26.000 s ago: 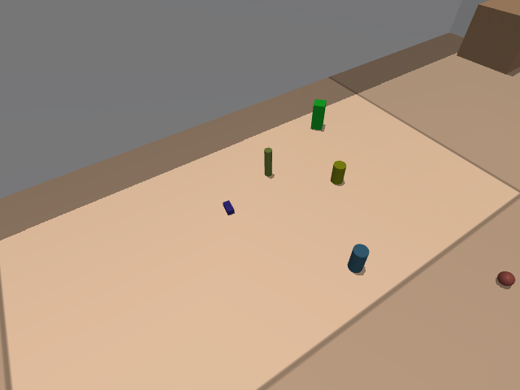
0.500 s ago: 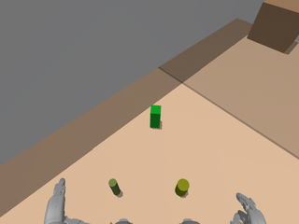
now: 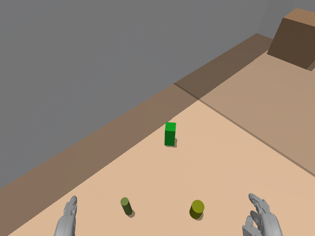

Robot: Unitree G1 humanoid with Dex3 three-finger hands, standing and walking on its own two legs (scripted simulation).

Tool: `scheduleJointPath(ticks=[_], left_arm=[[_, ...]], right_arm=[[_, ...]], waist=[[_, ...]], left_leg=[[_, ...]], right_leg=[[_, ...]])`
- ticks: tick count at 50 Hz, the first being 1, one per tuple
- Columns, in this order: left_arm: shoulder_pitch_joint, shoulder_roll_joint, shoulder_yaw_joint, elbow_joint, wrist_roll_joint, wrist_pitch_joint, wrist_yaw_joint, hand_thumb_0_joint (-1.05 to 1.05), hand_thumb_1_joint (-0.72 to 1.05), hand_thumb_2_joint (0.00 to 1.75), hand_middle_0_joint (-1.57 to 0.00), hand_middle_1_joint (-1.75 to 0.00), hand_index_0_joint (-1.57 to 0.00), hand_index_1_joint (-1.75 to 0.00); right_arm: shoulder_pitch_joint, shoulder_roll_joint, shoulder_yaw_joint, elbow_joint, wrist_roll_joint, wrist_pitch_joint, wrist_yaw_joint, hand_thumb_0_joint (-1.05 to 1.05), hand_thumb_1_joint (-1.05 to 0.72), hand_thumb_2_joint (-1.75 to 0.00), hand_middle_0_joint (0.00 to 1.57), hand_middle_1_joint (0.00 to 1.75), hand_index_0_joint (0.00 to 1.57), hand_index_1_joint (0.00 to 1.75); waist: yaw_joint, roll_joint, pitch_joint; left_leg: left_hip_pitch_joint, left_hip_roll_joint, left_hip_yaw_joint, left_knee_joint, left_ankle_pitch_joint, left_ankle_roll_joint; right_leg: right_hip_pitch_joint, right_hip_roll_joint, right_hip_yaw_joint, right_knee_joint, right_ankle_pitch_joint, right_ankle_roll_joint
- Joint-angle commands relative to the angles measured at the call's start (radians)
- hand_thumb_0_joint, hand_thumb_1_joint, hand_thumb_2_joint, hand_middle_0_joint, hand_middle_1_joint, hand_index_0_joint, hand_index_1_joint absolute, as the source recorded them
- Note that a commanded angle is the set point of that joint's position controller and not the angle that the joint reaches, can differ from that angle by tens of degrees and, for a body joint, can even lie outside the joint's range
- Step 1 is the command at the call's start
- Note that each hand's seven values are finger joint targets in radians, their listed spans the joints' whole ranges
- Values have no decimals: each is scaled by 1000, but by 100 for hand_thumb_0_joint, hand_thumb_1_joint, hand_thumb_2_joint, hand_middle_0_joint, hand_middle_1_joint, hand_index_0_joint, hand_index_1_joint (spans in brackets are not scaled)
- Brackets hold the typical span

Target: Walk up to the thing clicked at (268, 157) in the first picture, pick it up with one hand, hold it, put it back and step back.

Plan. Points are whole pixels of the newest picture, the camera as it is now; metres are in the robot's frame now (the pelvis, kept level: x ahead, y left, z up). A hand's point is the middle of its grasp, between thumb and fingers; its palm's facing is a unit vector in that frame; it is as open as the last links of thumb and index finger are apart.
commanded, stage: home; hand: left
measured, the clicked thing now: (126, 206) +0.40 +0.20 -0.63
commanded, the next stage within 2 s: stand in 1.32 s
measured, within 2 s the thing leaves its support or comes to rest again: neither
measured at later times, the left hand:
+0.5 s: hand out of the picture +0.16 +0.17 -0.05, palm faces +0.11 -0.95 -0.29, open 17.6 cm
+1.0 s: hand (94, 235) +0.17 +0.17 -0.05, palm faces +0.11 -0.95 -0.28, open 17.6 cm
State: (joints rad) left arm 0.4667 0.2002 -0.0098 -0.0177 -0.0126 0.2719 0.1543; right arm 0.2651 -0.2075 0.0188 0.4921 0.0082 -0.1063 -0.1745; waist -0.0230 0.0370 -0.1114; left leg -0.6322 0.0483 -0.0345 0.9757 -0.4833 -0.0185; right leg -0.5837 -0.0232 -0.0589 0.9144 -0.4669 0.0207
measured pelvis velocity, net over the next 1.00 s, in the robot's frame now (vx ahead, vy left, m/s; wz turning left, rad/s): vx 0.00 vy -0.01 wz -0.01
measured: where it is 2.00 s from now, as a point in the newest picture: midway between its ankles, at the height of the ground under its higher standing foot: outside the picture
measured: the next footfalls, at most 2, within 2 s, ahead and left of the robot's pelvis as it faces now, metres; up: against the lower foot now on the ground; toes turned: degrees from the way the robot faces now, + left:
none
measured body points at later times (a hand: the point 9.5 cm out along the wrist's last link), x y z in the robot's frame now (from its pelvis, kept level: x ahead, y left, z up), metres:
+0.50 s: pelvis -0.01 -0.01 +0.00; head +0.01 -0.01 +0.45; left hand +0.15 +0.22 -0.03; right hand +0.14 -0.26 -0.07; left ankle +0.00 +0.13 -0.69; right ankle +0.00 -0.14 -0.69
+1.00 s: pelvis +0.00 -0.01 +0.00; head +0.02 +0.00 +0.45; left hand +0.16 +0.22 -0.03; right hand +0.15 -0.25 -0.07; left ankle +0.00 +0.13 -0.69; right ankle +0.00 -0.14 -0.69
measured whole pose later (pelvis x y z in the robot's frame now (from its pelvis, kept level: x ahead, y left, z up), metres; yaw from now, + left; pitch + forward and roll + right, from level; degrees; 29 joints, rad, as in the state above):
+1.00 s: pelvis +0.00 -0.01 +0.00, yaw +0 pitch +7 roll -2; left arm 0.46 0.19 0.00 0.01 -0.01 0.26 0.14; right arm 0.27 -0.20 0.01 0.52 0.01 -0.14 -0.18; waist -0.02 0.04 -0.10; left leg -0.61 0.05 -0.03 0.95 -0.47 -0.02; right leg -0.57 -0.02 -0.05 0.90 -0.46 0.01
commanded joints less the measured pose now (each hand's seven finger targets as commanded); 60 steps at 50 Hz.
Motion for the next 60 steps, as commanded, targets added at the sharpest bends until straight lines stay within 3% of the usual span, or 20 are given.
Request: scheduleJointPath(ticks=[1,4,9,12,13,16,23,25,27,35,42,45,51,56,60], left_arm=[[-12,106,63,-170,14,-55,5,0,-61,1,-4,-4,-4,-4],[-22,87,41,-157,15,-56,2,0,-60,3,-4,-5,-4,-5],[-13,109,68,-155,14,-54,2,0,-61,1,-4,-4,-4,-4],[-25,91,48,-146,14,-57,-2,0,-59,3,-4,-5,-4,-5],[-23,100,59,-160,14,-61,-2,0,-59,3,-5,-5,-5,-5],[-48,103,56,-159,13,-62,-3,0,-59,3,-4,-5,-4,-5],[-40,106,64,-146,13,-66,-5,0,-59,3,-4,-5,-4,-5],[-32,95,49,-143,13,-71,-8,0,-57,4,-5,-5,-5,-5],[-55,103,54,-162,12,-72,-7,0,-59,3,-5,-5,-4,-5],[-28,102,58,-158,13,-72,-7,0,-59,3,-5,-5,-5,-5],[-43,100,55,-158,15,-66,-10,0,-59,3,-4,-5,-4,-5],[-30,95,56,-155,14,-66,-10,0,-59,4,-5,-5,-5,-5],[-22,93,55,-161,15,-61,-9,0,-58,4,-5,-5,-5,-5],[-36,96,57,-154,14,-56,-9,0,-59,3,-5,-5,-5,-5],[-32,89,45,-154,13,-52,-11,0,-56,5,-5,-6,-5,-6]], right_arm=[[-52,-119,-46,-153,1,-50,-12,0,-90,-90,20,30,20,30],[-56,-123,-48,-154,1,-56,-10,0,-90,-90,20,30,20,30],[-58,-118,-47,-148,1,-61,-11,0,-90,-90,20,30,20,30],[-63,-120,-47,-150,2,-63,-10,0,-90,-90,20,30,20,30],[-58,-112,-43,-148,1,-61,-9,0,-90,-90,20,30,20,30],[-63,-118,-45,-145,2,-65,-9,0,-90,-90,20,30,20,30],[-69,-119,-47,-144,3,-76,-12,0,-90,-90,20,30,20,30],[-70,-116,-44,-145,3,-75,-11,0,-90,-90,20,30,20,30],[-69,-116,-43,-140,4,-80,-10,0,-90,-90,20,30,20,30],[-68,-111,-42,-136,4,-86,-10,0,-90,-90,20,30,20,30],[-52,-122,-51,-131,0,-85,-16,0,-90,-90,20,30,20,30],[-60,-117,-48,-130,1,-85,-15,0,-90,-90,20,30,20,30],[-50,-116,-50,-124,-2,-82,-14,0,-90,-90,20,30,20,30],[-55,-117,-49,-126,-2,-79,-14,0,-90,-90,20,30,20,30],[-56,-114,-43,-133,0,-80,-13,0,-90,-90,20,30,20,30]], waist=[[4,2,-110],[-7,-11,-86],[5,-15,-103],[-2,-29,-84],[3,-21,-100],[0,-15,-58],[1,-26,-58],[-4,-42,-57],[-3,-20,-58],[7,-6,-71],[-8,-21,-89],[3,-15,-75],[0,4,-106],[2,-2,-81],[-4,-18,-82]], left_leg=[[93,-34,21,-161,276,12],[94,-34,31,-164,242,15],[90,-37,33,-157,257,18],[85,-37,34,-166,221,20],[88,-38,39,-158,228,22],[69,-40,39,-172,167,22],[65,-41,39,-182,111,25],[69,-42,45,-172,137,26],[71,-42,43,-181,111,25],[81,-40,40,-178,161,21],[99,-36,40,-165,219,22],[99,-35,37,-172,215,20],[120,-32,34,-166,292,15],[105,-31,25,-185,229,16],[106,-34,32,-175,242,20]], right_leg=[[62,44,-20,-130,242,-25],[43,42,-15,-145,219,-22],[65,39,-9,-146,239,-20],[51,39,-9,-155,206,-19],[60,35,-3,-162,218,-18],[40,34,-3,-170,158,-18],[29,34,-2,-182,101,-18],[35,30,4,-189,128,-15],[27,33,2,-185,103,-18],[39,35,-4,-174,144,-22],[46,38,-4,-162,209,-18],[45,39,-7,-161,197,-20],[70,42,-13,-139,268,-25],[55,44,-19,-150,201,-25],[54,40,-14,-154,220,-22]])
